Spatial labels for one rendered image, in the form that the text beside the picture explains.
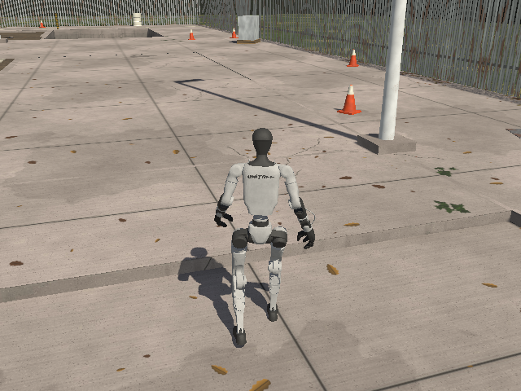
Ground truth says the robot left upper arm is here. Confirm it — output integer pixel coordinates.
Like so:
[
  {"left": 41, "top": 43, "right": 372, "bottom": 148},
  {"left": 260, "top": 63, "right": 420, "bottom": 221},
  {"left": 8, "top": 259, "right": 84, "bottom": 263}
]
[{"left": 221, "top": 163, "right": 245, "bottom": 206}]

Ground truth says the right robot foot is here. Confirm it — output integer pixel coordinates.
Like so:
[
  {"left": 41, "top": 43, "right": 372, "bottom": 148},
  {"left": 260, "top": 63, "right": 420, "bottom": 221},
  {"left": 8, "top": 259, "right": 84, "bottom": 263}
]
[{"left": 267, "top": 303, "right": 278, "bottom": 322}]

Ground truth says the left robot hand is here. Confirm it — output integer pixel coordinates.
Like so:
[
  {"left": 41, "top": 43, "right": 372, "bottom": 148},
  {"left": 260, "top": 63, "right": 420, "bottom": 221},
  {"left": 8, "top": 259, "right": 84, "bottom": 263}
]
[{"left": 214, "top": 213, "right": 233, "bottom": 227}]

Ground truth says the right robot hand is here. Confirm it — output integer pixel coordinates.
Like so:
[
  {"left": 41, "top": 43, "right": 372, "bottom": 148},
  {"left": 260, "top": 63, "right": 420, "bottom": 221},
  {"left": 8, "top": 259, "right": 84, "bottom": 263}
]
[{"left": 297, "top": 228, "right": 315, "bottom": 249}]

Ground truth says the robot right upper arm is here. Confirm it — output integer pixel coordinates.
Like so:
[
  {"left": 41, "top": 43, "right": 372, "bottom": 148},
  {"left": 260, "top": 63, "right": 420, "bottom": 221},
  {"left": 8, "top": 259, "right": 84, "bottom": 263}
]
[{"left": 278, "top": 164, "right": 302, "bottom": 209}]

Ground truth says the robot left shin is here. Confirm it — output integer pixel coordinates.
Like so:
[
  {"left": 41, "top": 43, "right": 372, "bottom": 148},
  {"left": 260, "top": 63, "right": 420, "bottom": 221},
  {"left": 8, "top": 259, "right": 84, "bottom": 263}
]
[{"left": 232, "top": 275, "right": 245, "bottom": 334}]

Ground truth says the left robot forearm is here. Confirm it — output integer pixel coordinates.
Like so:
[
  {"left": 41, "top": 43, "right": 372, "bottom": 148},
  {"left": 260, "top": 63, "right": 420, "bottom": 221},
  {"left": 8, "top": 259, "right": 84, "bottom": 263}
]
[{"left": 216, "top": 193, "right": 229, "bottom": 217}]

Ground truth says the right robot forearm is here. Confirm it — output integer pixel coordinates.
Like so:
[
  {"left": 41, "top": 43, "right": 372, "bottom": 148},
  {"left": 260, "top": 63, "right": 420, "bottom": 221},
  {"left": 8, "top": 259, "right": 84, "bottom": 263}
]
[{"left": 294, "top": 197, "right": 313, "bottom": 232}]

